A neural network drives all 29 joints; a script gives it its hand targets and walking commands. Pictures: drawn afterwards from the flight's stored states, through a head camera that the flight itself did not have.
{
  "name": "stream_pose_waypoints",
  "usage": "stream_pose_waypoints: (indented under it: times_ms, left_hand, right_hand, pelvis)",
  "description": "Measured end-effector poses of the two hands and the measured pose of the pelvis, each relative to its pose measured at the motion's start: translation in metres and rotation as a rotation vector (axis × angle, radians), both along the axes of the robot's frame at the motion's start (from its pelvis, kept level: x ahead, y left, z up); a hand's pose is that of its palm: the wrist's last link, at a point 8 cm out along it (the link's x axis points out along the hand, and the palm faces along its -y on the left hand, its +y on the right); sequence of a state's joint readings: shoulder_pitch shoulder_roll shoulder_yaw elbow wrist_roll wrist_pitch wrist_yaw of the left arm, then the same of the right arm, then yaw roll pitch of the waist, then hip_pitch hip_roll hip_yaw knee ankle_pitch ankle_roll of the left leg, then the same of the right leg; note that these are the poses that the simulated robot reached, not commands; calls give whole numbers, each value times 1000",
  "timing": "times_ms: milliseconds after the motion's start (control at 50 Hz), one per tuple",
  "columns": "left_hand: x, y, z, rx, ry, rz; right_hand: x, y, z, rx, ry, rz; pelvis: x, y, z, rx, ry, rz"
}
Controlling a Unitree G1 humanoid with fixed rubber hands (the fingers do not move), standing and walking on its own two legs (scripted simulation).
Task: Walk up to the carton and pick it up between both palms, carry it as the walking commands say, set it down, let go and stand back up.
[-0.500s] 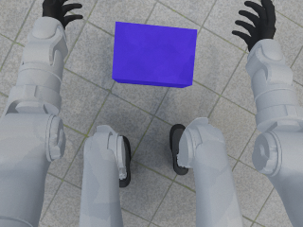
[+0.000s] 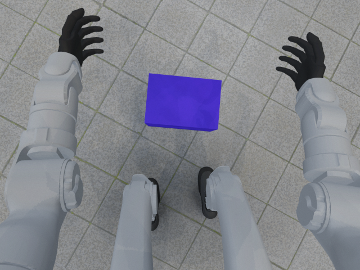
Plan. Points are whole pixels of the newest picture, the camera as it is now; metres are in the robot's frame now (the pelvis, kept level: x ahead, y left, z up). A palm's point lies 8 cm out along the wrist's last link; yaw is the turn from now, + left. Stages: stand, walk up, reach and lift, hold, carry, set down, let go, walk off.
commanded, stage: set down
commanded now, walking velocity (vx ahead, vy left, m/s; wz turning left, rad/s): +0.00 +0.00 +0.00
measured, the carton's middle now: (182, 105) +0.49 -0.03 -0.50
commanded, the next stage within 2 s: let go in 0.38 s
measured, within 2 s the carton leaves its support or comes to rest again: neither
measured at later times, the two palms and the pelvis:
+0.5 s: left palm (46, 37) +0.52 +0.19 +0.00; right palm (341, 67) +0.45 -0.25 +0.00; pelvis +0.03 +0.00 +0.10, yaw +1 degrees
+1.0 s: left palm out of the picture +0.34 +0.21 +0.11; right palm out of the picture +0.29 -0.25 +0.11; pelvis +0.09 -0.01 +0.19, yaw +0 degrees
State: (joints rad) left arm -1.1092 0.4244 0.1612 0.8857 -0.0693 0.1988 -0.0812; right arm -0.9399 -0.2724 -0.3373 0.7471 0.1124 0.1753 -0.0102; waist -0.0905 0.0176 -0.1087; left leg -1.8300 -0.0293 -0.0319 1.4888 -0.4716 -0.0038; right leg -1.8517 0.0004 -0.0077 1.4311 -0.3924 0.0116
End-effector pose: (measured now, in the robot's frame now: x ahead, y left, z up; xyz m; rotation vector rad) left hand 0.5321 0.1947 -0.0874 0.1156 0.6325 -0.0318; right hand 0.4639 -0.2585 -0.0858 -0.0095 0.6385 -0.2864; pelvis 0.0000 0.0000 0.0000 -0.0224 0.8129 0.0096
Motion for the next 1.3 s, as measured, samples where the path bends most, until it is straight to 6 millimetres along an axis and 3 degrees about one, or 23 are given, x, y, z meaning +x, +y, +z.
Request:
stream_pose_waypoints:
  times_ms: [280,380,480,580,640,820,1000,1180,1300]
  left_hand:
    - [-3,0,78,6,11,-16]
    - [-3,-3,93,11,24,-10]
    - [-11,-3,93,37,39,7]
    - [-45,1,92,88,56,32]
    - [-74,1,100,113,72,32]
    - [-140,2,152,103,102,30]
    - [-188,16,194,99,107,51]
    - [-240,28,217,84,127,66]
    - [-260,40,225,77,145,92]
  right_hand:
    - [-4,2,76,5,5,10]
    - [-5,4,91,-5,17,25]
    - [-9,7,91,-19,42,70]
    - [-35,7,91,-44,86,139]
    - [-59,2,101,-59,118,166]
    - [-119,-2,162,-62,148,209]
    - [-172,11,199,-47,160,195]
    - [-200,23,222,-53,170,213]
    - [-197,30,226,-55,175,251]
  pelvis:
    - [18,-1,73,4,-34,6]
    - [24,-2,89,5,-47,9]
    - [29,-2,96,8,-60,7]
    - [38,-4,108,17,-97,-1]
    - [45,-6,119,23,-141,-7]
    - [67,-11,161,29,-345,-14]
    - [90,-11,188,17,-542,-11]
    - [104,-3,205,15,-729,-5]
    - [106,2,208,19,-819,-2]
